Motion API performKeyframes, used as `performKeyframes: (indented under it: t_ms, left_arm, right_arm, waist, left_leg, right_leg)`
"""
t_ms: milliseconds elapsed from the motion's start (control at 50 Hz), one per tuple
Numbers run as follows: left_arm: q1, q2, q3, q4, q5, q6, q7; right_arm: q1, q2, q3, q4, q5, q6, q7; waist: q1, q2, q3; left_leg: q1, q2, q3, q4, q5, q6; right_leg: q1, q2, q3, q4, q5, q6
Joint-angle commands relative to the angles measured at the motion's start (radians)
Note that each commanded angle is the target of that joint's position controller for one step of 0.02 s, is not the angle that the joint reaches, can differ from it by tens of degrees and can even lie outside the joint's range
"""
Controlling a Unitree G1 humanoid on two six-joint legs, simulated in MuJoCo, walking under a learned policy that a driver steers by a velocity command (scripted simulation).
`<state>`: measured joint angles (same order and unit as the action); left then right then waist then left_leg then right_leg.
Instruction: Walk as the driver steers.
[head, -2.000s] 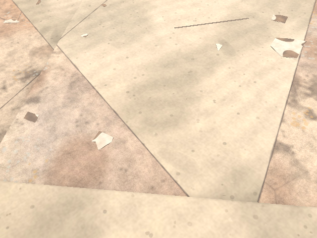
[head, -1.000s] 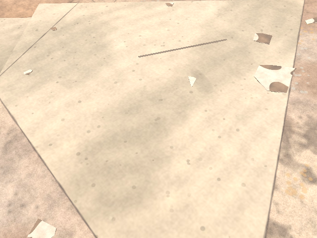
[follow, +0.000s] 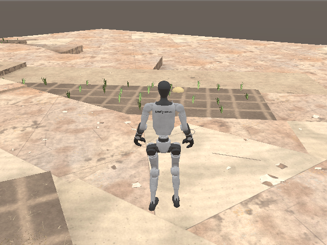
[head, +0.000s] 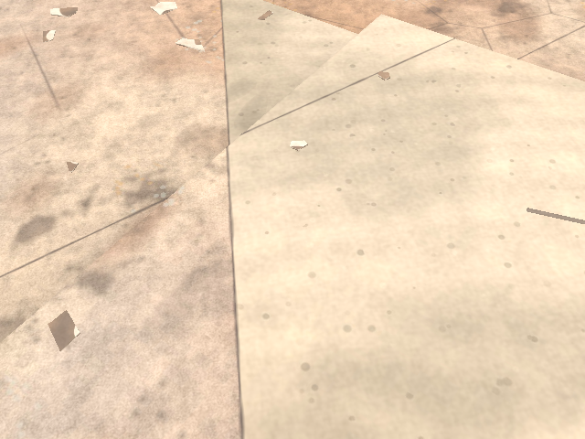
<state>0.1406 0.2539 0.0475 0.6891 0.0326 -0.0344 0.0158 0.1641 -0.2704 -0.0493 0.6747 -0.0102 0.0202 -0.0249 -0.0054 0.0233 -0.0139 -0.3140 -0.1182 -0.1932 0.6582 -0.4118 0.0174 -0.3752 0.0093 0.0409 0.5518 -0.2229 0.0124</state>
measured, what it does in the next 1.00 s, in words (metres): walks ahead: left foot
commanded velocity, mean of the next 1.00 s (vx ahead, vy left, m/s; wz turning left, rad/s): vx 0.17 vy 0.00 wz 0.05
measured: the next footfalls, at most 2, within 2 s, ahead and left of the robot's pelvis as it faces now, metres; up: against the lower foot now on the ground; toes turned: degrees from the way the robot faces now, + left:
left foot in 0.74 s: +0.33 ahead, +0.10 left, +0.00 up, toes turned -1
right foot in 1.04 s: +0.26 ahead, -0.14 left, +0.00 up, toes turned +0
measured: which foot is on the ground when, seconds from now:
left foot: down 0.00-0.42, up 0.44-0.72, down 0.74-1.00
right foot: down 0.00-0.76, up 0.78-1.00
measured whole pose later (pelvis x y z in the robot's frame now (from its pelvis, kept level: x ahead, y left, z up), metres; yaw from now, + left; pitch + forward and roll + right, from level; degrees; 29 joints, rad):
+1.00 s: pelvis +0.21 +0.01 +0.00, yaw -1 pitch +0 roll +1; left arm 0.22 0.28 0.05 0.78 0.01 0.03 0.04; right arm 0.11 -0.21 -0.03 0.76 -0.02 -0.01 0.01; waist 0.00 -0.03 0.04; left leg -0.36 -0.05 0.03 0.47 -0.12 0.05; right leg -0.33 -0.05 0.05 0.72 -0.41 0.06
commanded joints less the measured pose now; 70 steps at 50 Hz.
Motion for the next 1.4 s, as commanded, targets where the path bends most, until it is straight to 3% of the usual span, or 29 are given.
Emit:
performKeyframes:
  t_ms: [20,100,140,200,260,320,360,400,420,440,460,480,520,600,660,740,760,780,800,820,860,900,1000,1040,1060,1080,1120,1200,1400]
  left_arm:
    - [0.012,0.102,0.022,-0.057,-0.002,-0.009,-0.002]
    - [-0.059,0.119,0.024,-0.065,-0.02,0.009,-0.005]
    - [-0.002,0.091,0.015,-0.049,-0.012,0.007,-0.015]
    - [-0.015,0.117,0.021,-0.068,-0.016,0.005,-0.016]
    - [0.013,0.088,0.019,-0.079,-0.042,-0.018,-0.007]
    - [-0.008,0.06,0.016,-0.103,-0.061,-0.068,-0.021]
    - [0.022,0.067,0.02,-0.095,-0.059,-0.088,-0.036]
    - [0.163,0.098,0.037,-0.047,-0.052,-0.089,-0.046]
    - [0.247,0.193,0.07,-0.024,-0.047,-0.091,-0.05]
    - [0.371,0.244,0.087,-0.005,-0.044,-0.086,-0.056]
    - [0.377,0.201,0.071,0.003,-0.043,-0.082,-0.055]
    - [0.331,0.175,0.061,-0.01,-0.038,-0.075,-0.048]
    - [0.25,0.145,0.045,-0.017,-0.038,-0.056,-0.034]
    - [0.161,0.152,0.038,-0.002,-0.037,-0.016,-0.002]
    - [0.19,0.195,0.05,0.027,-0.047,-0.003,0.009]
    - [0.157,0.159,0.041,0.033,-0.056,-0.016,0.004]
    - [0.175,0.117,0.027,0.021,-0.029,-0.022,0.002]
    - [0.322,0.037,-0.004,0.035,-0.015,-0.018,-0.001]
    - [0.314,0.102,0.01,0.053,-0.031,0.0,-0.004]
    - [0.264,0.151,0.025,0.044,-0.049,0.019,-0.002]
    - [0.188,0.148,0.032,0.042,-0.038,0.052,0.014]
    - [0.199,0.121,0.028,0.051,-0.033,0.073,0.024]
    - [0.219,0.076,0.014,0.095,-0.021,0.061,0.021]
    - [0.197,0.083,0.011,0.087,0.003,0.059,0.017]
    - [0.169,0.122,0.015,0.066,0.003,0.057,0.019]
    - [0.142,0.162,0.027,0.081,-0.008,0.052,0.021]
    - [0.09,0.09,0.006,0.074,-0.005,0.028,0.019]
    - [0.125,0.089,0.004,0.092,-0.019,-0.002,0.015]
    - [0.15,0.08,0.0,0.136,-0.026,0.007,0.013]
  right_arm:
    - [0.045,-0.134,-0.037,-0.056,0.002,-0.01,-0.002]
    - [0.065,-0.047,-0.021,-0.014,0.007,0.016,0.013]
    - [0.063,-0.055,-0.021,-0.01,-0.008,0.021,0.021]
    - [0.068,-0.092,-0.034,-0.005,0.003,0.011,0.02]
    - [0.098,-0.101,-0.035,-0.001,0.011,-0.031,0.016]
    - [0.157,-0.148,-0.045,0.009,0.024,-0.058,0.019]
    - [0.135,-0.136,-0.043,0.0,0.033,-0.064,0.021]
    - [0.048,-0.098,-0.034,-0.039,0.032,-0.067,0.021]
    - [0.021,-0.061,-0.025,-0.077,0.034,-0.083,0.016]
    - [0.018,-0.082,-0.03,-0.091,0.029,-0.102,0.009]
    - [0.013,-0.118,-0.041,-0.089,0.038,-0.111,0.011]
    - [0.009,-0.107,-0.041,-0.081,0.041,-0.11,0.014]
    - [-0.004,-0.072,-0.032,-0.074,0.023,-0.1,0.021]
    - [-0.037,0.014,-0.003,-0.055,0.019,-0.085,0.045]
    - [-0.065,-0.03,-0.012,-0.051,0.017,-0.087,0.056]
    - [0.032,-0.108,-0.048,-0.021,-0.004,-0.087,0.045]
    - [0.096,-0.165,-0.06,-0.023,-0.016,-0.088,0.033]
    - [0.111,-0.167,-0.046,-0.024,-0.04,-0.082,0.026]
    - [0.113,-0.108,-0.031,-0.013,-0.015,-0.074,0.033]
    - [0.047,-0.098,-0.026,-0.014,0.005,-0.071,0.04]
    - [-0.056,-0.07,-0.011,-0.017,0.003,-0.064,0.046]
    - [-0.126,-0.079,-0.013,-0.013,-0.012,-0.056,0.041]
    - [-0.131,-0.073,-0.011,0.022,-0.004,-0.042,0.019]
    - [-0.096,-0.035,0.003,0.051,-0.002,-0.039,0.018]
    - [-0.083,-0.037,0.003,0.063,-0.006,-0.037,0.017]
    - [-0.061,-0.044,-0.004,0.061,-0.002,-0.036,0.016]
    - [-0.07,-0.046,-0.004,0.071,-0.005,-0.039,0.011]
    - [-0.043,-0.041,-0.006,0.115,-0.001,-0.04,0.009]
    - [-0.038,-0.054,-0.012,0.222,0.011,-0.023,0.001]
  waist:
    - [-0.005,-0.222,-0.13]
    - [-0.045,-0.177,-0.095]
    - [-0.021,-0.15,-0.102]
    - [-0.005,-0.051,0.013]
    - [-0.001,0.059,0.083]
    - [-0.013,0.191,0.126]
    - [0.011,0.181,0.11]
    - [0.078,0.107,0.044]
    - [0.088,-0.128,0.01]
    - [0.141,-0.319,-0.021]
    - [0.12,-0.229,0.018]
    - [0.093,-0.136,0.06]
    - [0.054,-0.064,0.06]
    - [0.03,-0.135,0.026]
    - [0.039,-0.166,-0.03]
    - [-0.043,-0.112,-0.075]
    - [-0.056,-0.01,-0.155]
    - [0.003,0.195,-0.305]
    - [-0.016,0.182,-0.323]
    - [-0.009,0.134,-0.201]
    - [0.011,0.071,-0.084]
    - [0.047,0.113,-0.041]
    - [0.057,0.095,-0.076]
    - [0.054,0.058,-0.036]
    - [0.035,0.017,0.019]
    - [-0.011,-0.11,0.061]
    - [-0.015,-0.15,0.072]
    - [-0.003,-0.081,0.022]
    - [0.007,-0.017,-0.012]
  left_leg:
    - [-0.101,0.083,0.041,0.097,-0.104,-0.067]
    - [0.1,0.107,0.097,-0.161,0.141,-0.068]
    - [0.179,0.12,0.086,-0.181,0.219,-0.044]
    - [-0.01,0.117,0.068,-0.187,-0.183,0.048]
    - [-0.048,0.175,-0.031,-0.261,-0.295,0.098]
    - [0.068,0.328,-0.303,-0.365,-0.25,0.199]
    - [0.091,0.337,-0.278,-0.313,-0.031,0.197]
    - [-0.019,0.24,-0.105,-0.174,0.142,0.116]
    - [-0.157,0.092,0.091,0.097,0.252,0.033]
    - [-0.416,0.045,0.128,0.407,-0.018,-0.024]
    - [-0.567,0.078,0.078,0.543,-0.164,-0.015]
    - [-0.602,0.113,0.084,0.609,-0.128,-0.007]
    - [-0.566,0.171,0.12,0.529,-0.028,-0.01]
    - [-0.25,0.138,0.218,0.128,0.173,-0.049]
    - [-0.095,0.095,0.224,-0.032,0.36,-0.044]
    - [0.167,0.09,0.202,-0.211,0.579,0.039]
    - [0.339,0.231,0.066,-0.173,0.924,0.088]
    - [0.519,0.49,-0.214,-0.173,1.093,0.274]
    - [0.448,0.49,-0.306,-0.237,0.875,0.315]
    - [0.355,0.45,-0.252,-0.282,0.626,0.284]
    - [0.174,0.38,-0.164,-0.349,0.357,0.217]
    - [0.006,0.315,-0.071,-0.4,0.249,0.181]
    - [-0.063,0.275,0.009,-0.382,0.064,0.16]
    - [-0.126,0.232,0.031,-0.368,-0.117,0.078]
    - [-0.123,0.196,0.061,-0.332,-0.149,0.035]
    - [-0.026,0.143,0.128,-0.298,-0.061,0.007]
    - [0.091,0.138,0.139,-0.214,0.09,0.005]
    - [0.107,0.146,0.137,-0.183,0.264,0.032]
    - [0.166,0.156,0.134,-0.156,0.464,0.022]
  right_leg:
    - [0.279,-0.323,0.359,-0.142,0.594,-0.262]
    - [0.145,-0.182,0.176,-0.139,0.343,-0.127]
    - [0.095,-0.125,0.121,-0.143,0.021,-0.065]
    - [0.069,-0.033,0.032,-0.086,-0.346,-0.037]
    - [0.011,-0.005,-0.007,0.035,-0.348,-0.061]
    - [-0.134,0.024,-0.057,0.193,-0.199,-0.065]
    - [-0.084,0.006,-0.046,0.12,-0.171,-0.096]
    - [0.178,-0.018,0.014,-0.02,-0.064,-0.127]
    - [0.342,-0.117,0.231,-0.107,-0.02,-0.191]
    - [0.545,-0.31,0.577,-0.243,0.07,-0.319]
    - [0.583,-0.378,0.64,-0.249,0.125,-0.346]
    - [0.56,-0.366,0.547,-0.222,0.28,-0.33]
    - [0.486,-0.307,0.338,-0.215,0.545,-0.27]
    - [0.285,-0.169,0.073,-0.251,0.697,-0.187]
    - [0.267,-0.183,0.055,-0.231,0.682,-0.173]
    - [0.216,-0.132,0.048,-0.053,0.572,-0.103]
    - [0.126,-0.068,0.007,0.117,0.327,-0.05]
    - [-0.014,0.003,0.018,0.399,-0.317,0.012]
    - [-0.035,-0.002,0.087,0.495,-0.477,0.035]
    - [-0.103,-0.03,0.073,0.556,-0.454,0.045]
    - [-0.109,-0.067,0.052,0.507,-0.374,0.054]
    - [0.02,-0.073,0.025,0.364,-0.311,0.062]
    - [0.226,-0.047,-0.036,0.044,-0.042,0.032]
    - [0.276,-0.065,-0.012,-0.049,0.026,-0.001]
    - [0.204,-0.118,0.049,-0.116,-0.053,-0.028]
    - [0.035,-0.107,0.056,-0.137,-0.268,-0.053]
    - [-0.051,-0.098,0.056,-0.192,-0.302,-0.034]
    - [0.044,-0.083,0.034,-0.137,-0.08,-0.012]
    - [0.121,-0.06,0.004,-0.105,0.13,-0.024]
Keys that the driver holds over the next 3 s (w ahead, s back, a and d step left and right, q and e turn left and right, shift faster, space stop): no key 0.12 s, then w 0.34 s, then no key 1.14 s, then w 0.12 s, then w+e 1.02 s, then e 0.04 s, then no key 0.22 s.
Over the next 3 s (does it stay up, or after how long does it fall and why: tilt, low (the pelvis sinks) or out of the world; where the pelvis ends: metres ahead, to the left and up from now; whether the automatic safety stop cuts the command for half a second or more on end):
stays up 0.85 -0.16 0.01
